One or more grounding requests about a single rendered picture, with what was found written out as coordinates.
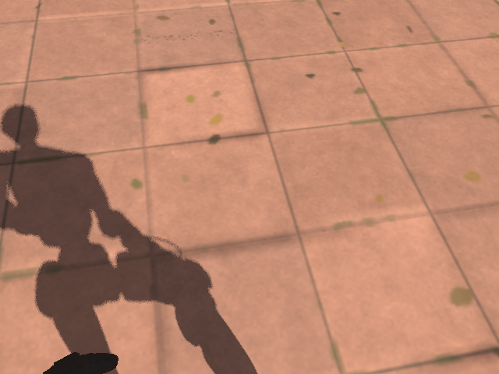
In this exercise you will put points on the robot left hand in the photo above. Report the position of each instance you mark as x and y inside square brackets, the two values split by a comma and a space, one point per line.
[91, 363]

